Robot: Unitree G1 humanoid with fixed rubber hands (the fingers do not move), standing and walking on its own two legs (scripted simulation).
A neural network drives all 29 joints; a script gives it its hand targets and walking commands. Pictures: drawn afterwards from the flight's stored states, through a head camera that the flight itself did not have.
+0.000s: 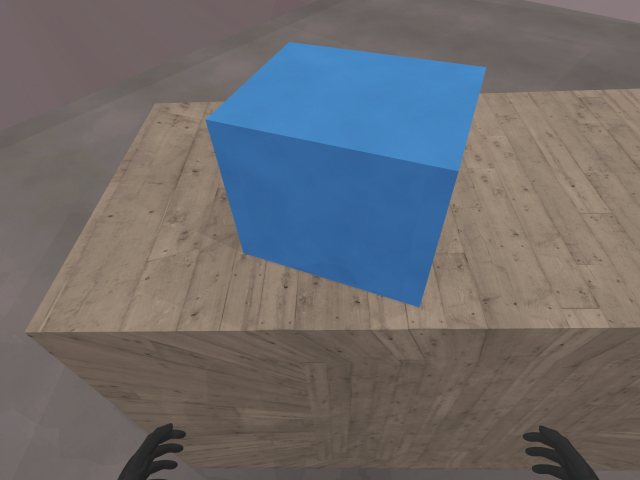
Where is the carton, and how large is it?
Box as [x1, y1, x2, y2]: [205, 42, 485, 306]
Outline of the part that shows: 288,42 205,119 243,252 419,306 458,171 485,67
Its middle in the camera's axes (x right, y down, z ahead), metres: +0.05 -0.09 +0.53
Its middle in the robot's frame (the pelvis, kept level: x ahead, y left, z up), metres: +0.49 -0.01 +0.14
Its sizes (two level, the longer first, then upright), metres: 0.265 0.212 0.225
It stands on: a pedestal, 0.78 m high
